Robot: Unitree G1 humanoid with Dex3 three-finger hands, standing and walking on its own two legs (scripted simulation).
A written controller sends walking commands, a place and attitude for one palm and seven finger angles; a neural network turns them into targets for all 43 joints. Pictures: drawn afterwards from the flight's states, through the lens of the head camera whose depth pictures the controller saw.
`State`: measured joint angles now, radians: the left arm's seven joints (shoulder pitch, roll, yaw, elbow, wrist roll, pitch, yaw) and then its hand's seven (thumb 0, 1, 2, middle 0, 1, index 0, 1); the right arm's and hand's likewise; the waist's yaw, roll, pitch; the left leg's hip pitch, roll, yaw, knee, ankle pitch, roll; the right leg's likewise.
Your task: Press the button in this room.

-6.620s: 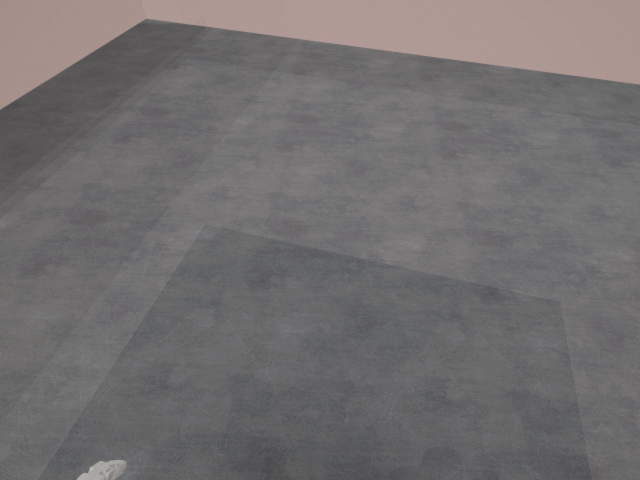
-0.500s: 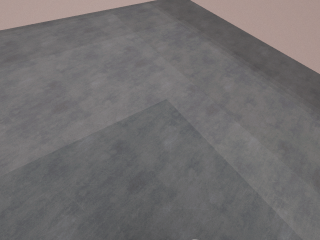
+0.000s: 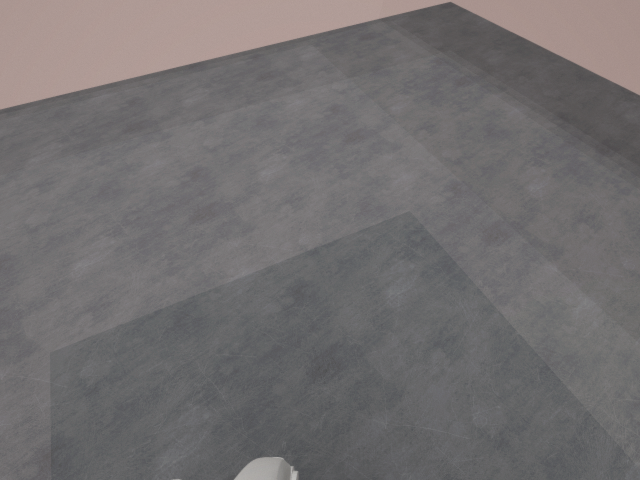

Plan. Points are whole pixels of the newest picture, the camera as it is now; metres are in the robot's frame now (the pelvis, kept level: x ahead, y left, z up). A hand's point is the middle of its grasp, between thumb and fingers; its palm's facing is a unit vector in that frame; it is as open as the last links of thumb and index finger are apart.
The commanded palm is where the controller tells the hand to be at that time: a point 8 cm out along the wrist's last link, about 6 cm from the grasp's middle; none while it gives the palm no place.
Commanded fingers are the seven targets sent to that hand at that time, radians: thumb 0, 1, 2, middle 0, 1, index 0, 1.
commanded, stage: turn or walk to find it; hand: left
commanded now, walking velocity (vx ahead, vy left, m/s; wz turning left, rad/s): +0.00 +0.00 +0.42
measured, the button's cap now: out of the picture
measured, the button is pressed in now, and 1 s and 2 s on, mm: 0 0 0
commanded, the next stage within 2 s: none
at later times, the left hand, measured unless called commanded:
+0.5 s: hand out of the picture +0.00 +0.27 -0.16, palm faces +0.24 -0.94 -0.25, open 7.4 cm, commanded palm none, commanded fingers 0.00 0.90 0.90 -0.20 -0.30 -0.20 -0.30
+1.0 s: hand out of the picture -0.08 +0.19 -0.16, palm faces +0.44 -0.86 -0.25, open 7.4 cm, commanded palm none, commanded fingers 0.00 0.90 0.90 -0.20 -0.30 -0.20 -0.30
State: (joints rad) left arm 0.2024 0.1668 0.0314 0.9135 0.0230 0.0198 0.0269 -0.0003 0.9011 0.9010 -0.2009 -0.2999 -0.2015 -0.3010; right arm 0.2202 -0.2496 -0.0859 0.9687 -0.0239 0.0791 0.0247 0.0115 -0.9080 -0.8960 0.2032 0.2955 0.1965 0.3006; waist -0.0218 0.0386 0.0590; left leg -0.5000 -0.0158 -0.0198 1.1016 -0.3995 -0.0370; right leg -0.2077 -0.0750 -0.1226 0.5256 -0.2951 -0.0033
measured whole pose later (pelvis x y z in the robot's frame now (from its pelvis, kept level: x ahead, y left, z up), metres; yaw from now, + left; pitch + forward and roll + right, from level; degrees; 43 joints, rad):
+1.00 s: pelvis -0.05 -0.01 +0.00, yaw +25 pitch -1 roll +2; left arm 0.23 0.17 0.03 0.94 0.03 0.01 0.02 0.00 0.90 0.90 -0.20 -0.30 -0.20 -0.30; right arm 0.22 -0.25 -0.08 1.00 -0.02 0.09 0.02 0.01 -0.91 -0.90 0.20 0.30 0.19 0.30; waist 0.00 0.01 0.07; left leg -0.39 0.04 0.01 0.93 -0.44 -0.06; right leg -0.21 -0.11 -0.19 0.52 -0.28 -0.02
